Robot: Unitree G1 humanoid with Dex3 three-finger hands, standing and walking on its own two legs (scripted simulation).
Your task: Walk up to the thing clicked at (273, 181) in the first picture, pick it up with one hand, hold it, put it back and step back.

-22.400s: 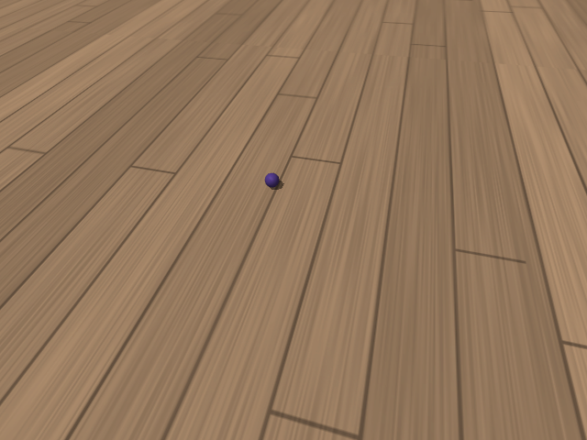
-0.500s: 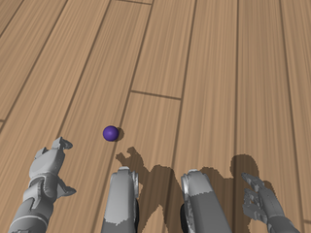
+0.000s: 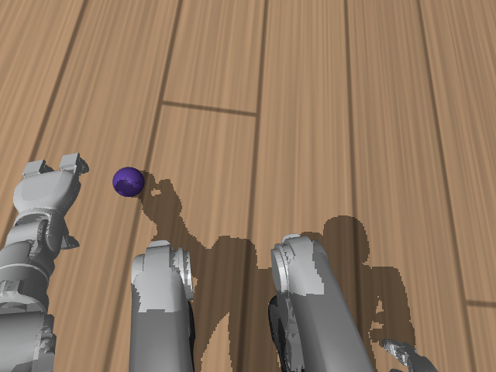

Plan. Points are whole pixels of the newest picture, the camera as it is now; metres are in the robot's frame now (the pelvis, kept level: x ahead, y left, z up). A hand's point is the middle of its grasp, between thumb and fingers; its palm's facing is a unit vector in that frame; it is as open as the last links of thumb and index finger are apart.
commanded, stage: rise first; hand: left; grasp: from above
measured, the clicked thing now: (128, 182) +0.52 +0.27 -0.35
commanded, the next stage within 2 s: none
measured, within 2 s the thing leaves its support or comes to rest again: neither
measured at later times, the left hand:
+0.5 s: hand (84, 200) +0.43 +0.31 -0.20, palm faces -0.44 -0.07 -0.90, open 14.2 cm
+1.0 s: hand (93, 194) +0.45 +0.30 -0.23, palm faces -0.44 -0.08 -0.89, open 14.3 cm
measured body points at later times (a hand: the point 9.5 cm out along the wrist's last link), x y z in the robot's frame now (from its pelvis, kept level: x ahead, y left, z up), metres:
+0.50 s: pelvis +0.01 +0.00 -0.04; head +0.23 +0.06 +0.34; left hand +0.45 +0.31 -0.15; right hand +0.10 -0.27 -0.16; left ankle +0.10 +0.13 -0.35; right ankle +0.09 -0.12 -0.35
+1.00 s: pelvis +0.01 +0.00 -0.05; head +0.25 +0.06 +0.32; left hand +0.47 +0.30 -0.18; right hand +0.08 -0.27 -0.17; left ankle +0.10 +0.13 -0.35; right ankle +0.09 -0.12 -0.35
